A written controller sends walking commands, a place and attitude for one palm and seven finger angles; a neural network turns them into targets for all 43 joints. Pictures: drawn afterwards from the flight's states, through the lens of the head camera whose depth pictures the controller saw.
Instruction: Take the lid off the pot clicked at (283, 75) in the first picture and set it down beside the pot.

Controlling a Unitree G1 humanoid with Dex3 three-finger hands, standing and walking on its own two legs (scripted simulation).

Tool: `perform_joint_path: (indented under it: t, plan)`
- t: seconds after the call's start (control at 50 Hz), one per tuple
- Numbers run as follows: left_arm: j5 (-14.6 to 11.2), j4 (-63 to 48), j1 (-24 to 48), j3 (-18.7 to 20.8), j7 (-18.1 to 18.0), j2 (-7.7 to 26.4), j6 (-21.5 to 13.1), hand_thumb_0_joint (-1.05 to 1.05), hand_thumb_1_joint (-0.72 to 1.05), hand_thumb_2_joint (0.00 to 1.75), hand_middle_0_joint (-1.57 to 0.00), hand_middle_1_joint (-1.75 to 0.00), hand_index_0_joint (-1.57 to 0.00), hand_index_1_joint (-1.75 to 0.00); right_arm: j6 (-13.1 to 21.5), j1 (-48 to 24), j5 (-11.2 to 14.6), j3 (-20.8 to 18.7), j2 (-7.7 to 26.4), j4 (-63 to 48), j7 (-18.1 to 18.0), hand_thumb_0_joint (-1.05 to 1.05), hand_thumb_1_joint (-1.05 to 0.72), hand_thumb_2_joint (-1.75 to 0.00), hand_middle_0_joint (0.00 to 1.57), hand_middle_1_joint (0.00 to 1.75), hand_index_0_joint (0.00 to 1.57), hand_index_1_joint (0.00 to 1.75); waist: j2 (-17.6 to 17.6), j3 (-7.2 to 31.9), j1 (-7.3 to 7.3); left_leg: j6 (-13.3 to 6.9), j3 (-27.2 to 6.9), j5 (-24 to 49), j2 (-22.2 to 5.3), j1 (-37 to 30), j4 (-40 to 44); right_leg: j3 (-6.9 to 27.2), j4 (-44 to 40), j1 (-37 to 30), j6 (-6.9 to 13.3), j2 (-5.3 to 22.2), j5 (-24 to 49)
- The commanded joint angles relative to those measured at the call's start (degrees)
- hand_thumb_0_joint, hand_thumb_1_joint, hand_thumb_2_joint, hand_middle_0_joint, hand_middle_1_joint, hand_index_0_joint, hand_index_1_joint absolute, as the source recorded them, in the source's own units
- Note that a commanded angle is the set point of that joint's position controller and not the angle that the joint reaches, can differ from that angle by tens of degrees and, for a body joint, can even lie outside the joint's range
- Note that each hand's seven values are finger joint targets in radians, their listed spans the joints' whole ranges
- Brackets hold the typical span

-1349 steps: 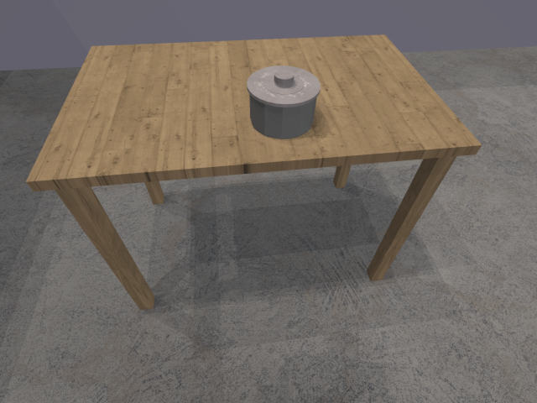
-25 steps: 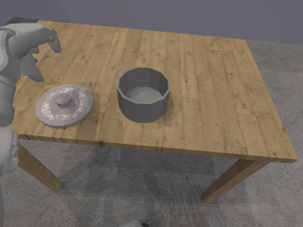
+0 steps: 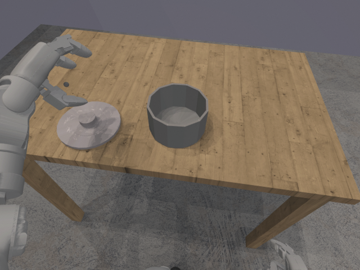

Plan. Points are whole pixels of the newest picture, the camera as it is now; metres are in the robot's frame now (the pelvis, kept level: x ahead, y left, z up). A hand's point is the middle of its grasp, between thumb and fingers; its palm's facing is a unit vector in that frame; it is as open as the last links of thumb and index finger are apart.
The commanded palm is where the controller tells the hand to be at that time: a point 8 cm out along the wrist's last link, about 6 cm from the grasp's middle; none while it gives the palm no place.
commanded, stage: draw the hand back to the body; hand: left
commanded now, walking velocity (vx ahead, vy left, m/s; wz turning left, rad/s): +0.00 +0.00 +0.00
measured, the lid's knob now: (87, 118) +0.47 +0.30 +0.01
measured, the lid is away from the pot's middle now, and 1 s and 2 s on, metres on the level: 0.25 0.25 0.25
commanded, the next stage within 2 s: step back with the hand held close in 1.68 s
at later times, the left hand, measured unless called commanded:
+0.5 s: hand (80, 88) +0.37 +0.22 +0.22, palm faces +0.45 -0.86 -0.26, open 9.6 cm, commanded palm +0.31 +0.26 +0.22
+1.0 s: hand (99, 119) +0.31 +0.17 +0.20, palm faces +0.43 -0.85 -0.30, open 7.6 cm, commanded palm +0.26 +0.21 +0.21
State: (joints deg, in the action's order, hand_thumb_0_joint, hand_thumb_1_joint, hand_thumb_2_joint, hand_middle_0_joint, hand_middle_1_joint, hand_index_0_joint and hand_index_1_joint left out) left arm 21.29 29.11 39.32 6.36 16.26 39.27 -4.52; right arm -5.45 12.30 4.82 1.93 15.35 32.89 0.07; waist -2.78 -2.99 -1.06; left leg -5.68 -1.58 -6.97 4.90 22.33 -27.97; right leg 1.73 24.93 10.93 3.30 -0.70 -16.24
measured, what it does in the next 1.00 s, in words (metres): shifts its weight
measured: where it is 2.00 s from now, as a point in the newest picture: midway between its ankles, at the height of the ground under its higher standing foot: outside the picture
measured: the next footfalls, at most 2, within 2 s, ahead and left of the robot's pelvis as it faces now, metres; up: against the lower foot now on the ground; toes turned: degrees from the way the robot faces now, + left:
none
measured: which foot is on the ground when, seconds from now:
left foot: down 0.00-1.00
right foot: down 0.00-1.00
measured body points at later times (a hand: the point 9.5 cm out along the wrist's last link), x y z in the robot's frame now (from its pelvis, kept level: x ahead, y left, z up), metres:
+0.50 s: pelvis +0.03 -0.06 +0.01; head +0.03 -0.07 +0.46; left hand +0.34 +0.26 +0.23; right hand +0.16 -0.32 -0.09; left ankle +0.08 +0.03 -0.73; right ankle -0.02 -0.17 -0.73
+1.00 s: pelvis +0.05 -0.10 +0.01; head +0.04 -0.12 +0.46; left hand +0.28 +0.21 +0.22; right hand +0.23 -0.35 -0.08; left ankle +0.08 +0.03 -0.73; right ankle -0.02 -0.17 -0.73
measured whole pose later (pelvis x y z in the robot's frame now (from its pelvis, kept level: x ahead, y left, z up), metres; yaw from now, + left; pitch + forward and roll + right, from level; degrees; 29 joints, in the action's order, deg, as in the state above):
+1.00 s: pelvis +0.05 -0.10 +0.01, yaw -2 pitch -4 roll +0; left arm -7.2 -10.9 -8.2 23.1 -3.5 22.8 -5.6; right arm 2.3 8.1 2.7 0.6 15.4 38.4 -2.9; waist -2.6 -1.4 -2.3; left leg 0.3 -1.5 -11.3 -0.4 10.0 -24.9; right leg 3.4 19.6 -1.4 4.2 -5.5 -17.0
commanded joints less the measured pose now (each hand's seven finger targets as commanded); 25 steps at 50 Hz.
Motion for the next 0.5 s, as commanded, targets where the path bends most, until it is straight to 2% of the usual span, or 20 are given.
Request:
perform_joint_path:
  t: [0.0, 0.02, 0.04, 0.08, 0.1, 0.14, 0.18, 0.22, 0.24, 0.26, 0.3, 0.34, 0.36, 0.4, 0.46, 0.48]
  plan:
    - [-19.9, -16.4, 15.9, 10.1, -15.0, 5.7, -4.0, 0.0, -0.05, 0.72, -0.38, -0.8, -0.38, -0.8, 6.5, -2.7, -0.7, -2.1, 8.6, -6.2, -2.2, 0.0, -0.9, -0.9, 0.2, 0.3, 0.2, 0.3, 1.9, 19.2, 3.32, 3.8, -10.4, -17.1, -10.0, -28.9, 8.5, 0.0, -6.2, 9.6, 0.5, -1.4, 1.9]
    - [-20.8, -18.1, 15.9, 12.6, -16.5, 7.8, -4.2, 0.0, -0.03, 0.73, -0.38, -0.79, -0.38, -0.79, 6.8, -2.8, -0.8, -2.0, 8.8, -5.4, -2.2, 0.0, -0.9, -0.9, 0.2, 0.3, 0.2, 0.3, 0.3, 19.2, 2.82, 3.9, -9.3, -15.4, -9.5, -27.9, 8.4, 0.1, -6.8, 8.0, 0.3, -1.4, 2.3]
    - [-21.5, -21.7, 17.9, 14.1, -17.8, 9.1, -4.7, 0.0, 0.0, 0.73, -0.37, -0.77, -0.37, -0.77, 7.4, -3.2, -1.0, -1.7, 8.7, -5.0, -2.3, 0.0, -0.9, -0.9, 0.2, 0.3, 0.2, 0.3, -2.5, 19.7, 2.75, 4.4, -9.6, -15.5, -9.6, -28.2, 9.1, -0.2, -6.6, 7.6, 0.3, -1.5, 2.2]
    - [-22.3, -24.8, 19.7, 15.6, -19.7, 9.3, -5.6, 0.0, 0.05, 0.74, -0.36, -0.75, -0.36, -0.75, 8.6, -4.2, -1.4, -1.2, 8.3, -4.3, -2.7, 0.0, -0.9, -0.9, 0.2, 0.3, 0.2, 0.3, -9.5, 17.6, 2.66, 5.7, -10.6, -18.1, -10.0, -27.9, 10.8, -0.7, -5.9, 8.1, 0.5, -1.8, 1.6]
    - [-22.2, -29.0, 21.0, 17.1, -20.6, 11.0, -6.4, 0.0, 0.07, 0.75, -0.36, -0.74, -0.36, -0.74, 9.4, -4.6, -1.7, -1.1, 8.4, -4.1, -2.9, 0.0, -0.9, -0.9, 0.2, 0.3, 0.2, 0.3, -12.0, 17.3, 2.54, 6.0, -10.6, -16.9, -10.0, -27.8, 10.7, -0.7, -5.9, 7.5, 0.7, -1.8, 2.7]
    - [-23.3, -29.2, 14.2, 16.7, -21.3, 7.3, -6.5, 0.0, 0.12, 0.76, -0.35, -0.71, -0.35, -0.71, 10.5, -5.4, -1.8, -1.0, 7.5, -4.0, -2.8, 0.0, -0.9, -0.9, 0.2, 0.3, 0.2, 0.3, -13.8, 16.2, 1.94, 6.3, -10.5, -16.2, -10.0, -27.6, 10.8, -0.8, -6.0, 6.4, 0.8, -1.9, 3.2]
    - [-24.5, -28.7, 4.9, 17.8, -21.4, 5.4, -6.1, 0.0, 0.16, 0.76, -0.34, -0.69, -0.34, -0.69, 10.9, -5.3, -1.9, -1.2, 7.4, -3.8, -2.6, 0.0, -0.9, -0.9, 0.2, 0.3, 0.2, 0.3, -11.8, 16.1, 1.35, 6.2, -9.3, -13.7, -9.8, -26.8, 10.2, -1.0, -6.5, 4.4, 0.7, -2.0, 4.5]
    - [-25.2, -25.1, -3.5, 18.5, -21.2, 3.7, -5.5, 0.0, 0.21, 0.77, -0.33, -0.66, -0.33, -0.66, 10.4, -4.9, -2.1, -1.8, 7.7, -3.6, -2.5, 0.0, -0.9, -0.9, 0.2, 0.3, 0.2, 0.3, -4.6, 14.3, 1.21, 5.3, -6.7, -9.4, -9.3, -23.9, 8.6, -1.3, -7.1, 2.8, 0.4, -1.9, 6.7]
    - [-25.6, -24.6, -4.6, 17.6, -21.0, 2.5, -4.9, 0.0, 0.24, 0.78, -0.33, -0.65, -0.33, -0.65, 10.1, -5.0, -1.8, -2.0, 7.8, -3.5, -2.4, 0.0, -0.9, -0.9, 0.2, 0.3, 0.2, 0.3, -1.4, 13.5, 1.45, 4.9, -5.5, -8.3, -9.1, -22.8, 8.0, -1.2, -7.4, 2.6, 0.1, -1.9, 7.3]
    - [-25.9, -24.1, -5.5, 18.0, -20.9, 2.9, -4.6, 0.0, 0.26, 0.78, -0.32, -0.64, -0.32, -0.64, 9.7, -5.0, -1.7, -2.2, 8.1, -3.4, -2.5, 0.0, -0.9, -0.9, 0.2, 0.3, 0.2, 0.3, 1.3, 13.2, 1.42, 4.6, -4.8, -8.1, -8.9, -21.8, 7.8, -1.4, -7.4, 2.5, -0.1, -1.9, 7.4]
    - [-25.9, -28.2, -3.9, 17.1, -20.9, 2.3, -5.0, 0.0, 0.31, 0.79, -0.31, -0.61, -0.31, -0.61, 9.8, -5.9, -1.5, -2.6, 8.2, -3.9, -2.7, 0.0, -0.9, -0.9, 0.2, 0.3, 0.2, 0.3, 0.3, 13.6, 1.88, 4.4, -4.2, -6.8, -8.6, -22.7, 7.5, -1.5, -7.3, 2.6, -0.3, -1.7, 8.0]
    - [-25.7, -34.0, -3.6, 18.5, -21.3, 4.1, -5.4, 0.0, 0.35, 0.8, -0.3, -0.59, -0.3, -0.59, 10.3, -6.5, -1.3, -2.6, 8.2, -4.0, -2.6, 0.0, -0.9, -0.9, 0.2, 0.3, 0.2, 0.3, -4.7, 15.7, 1.32, 4.4, -4.1, -4.8, -8.4, -26.2, 7.1, -1.3, -7.3, 3.0, -0.3, -1.7, 8.8]
    - [-25.8, -37.7, -3.7, 19.9, -21.6, 5.5, -5.8, 0.0, 0.38, 0.8, -0.3, -0.57, -0.3, -0.57, 10.7, -6.8, -1.3, -2.6, 8.0, -4.0, -2.6, 0.0, -0.9, -0.9, 0.2, 0.3, 0.2, 0.3, -6.0, 17.3, 1.03, 4.4, -3.9, -2.6, -8.4, -28.0, 6.7, -1.2, -7.4, 2.0, -0.2, -1.8, 9.9]
    - [-25.9, -40.0, -4.7, 20.0, -22.1, 5.4, -6.0, 0.0, 0.43, 0.81, -0.29, -0.55, -0.29, -0.55, 11.2, -7.5, -1.4, -2.4, 7.7, -3.6, -2.7, 0.0, -0.9, -0.9, 0.2, 0.3, 0.2, 0.3, -7.5, 16.5, 1.16, 4.2, -2.8, 0.2, -7.7, -28.0, 5.9, -0.8, -7.9, 1.4, -0.2, -1.6, 11.4]
    - [-26.3, -34.7, -11.8, 22.3, -22.6, 5.3, -4.5, 0.0, 0.5, 0.83, -0.28, -0.51, -0.28, -0.51, 10.9, -6.8, -1.5, -2.8, 7.7, -2.1, -3.1, 0.0, -0.9, -0.9, 0.2, 0.3, 0.2, 0.3, -1.6, 13.5, 0.59, 3.4, -0.2, 3.4, -6.7, -25.3, 4.3, -0.7, -8.2, 0.1, -0.7, -1.7, 14.8]
    - [-26.7, -34.5, -13.6, 22.2, -22.5, 4.6, -4.3, 0.0, 0.52, 0.83, -0.27, -0.5, -0.27, -0.5, 10.7, -7.0, -1.5, -2.8, 7.7, -2.1, -3.1, 0.0, -0.9, -0.9, 0.2, 0.3, 0.2, 0.3, -0.7, 13.2, 0.37, 3.2, 0.6, 4.4, -6.3, -24.4, 3.9, -0.5, -8.2, -0.8, -0.8, -1.4, 16.0]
